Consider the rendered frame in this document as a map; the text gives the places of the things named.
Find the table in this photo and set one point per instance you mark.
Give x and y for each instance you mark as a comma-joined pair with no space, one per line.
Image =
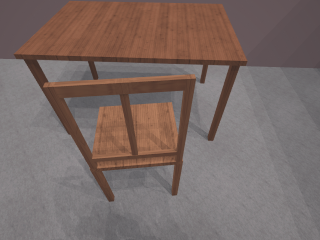
139,32

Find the chair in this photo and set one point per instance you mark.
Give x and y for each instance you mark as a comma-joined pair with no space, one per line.
129,136

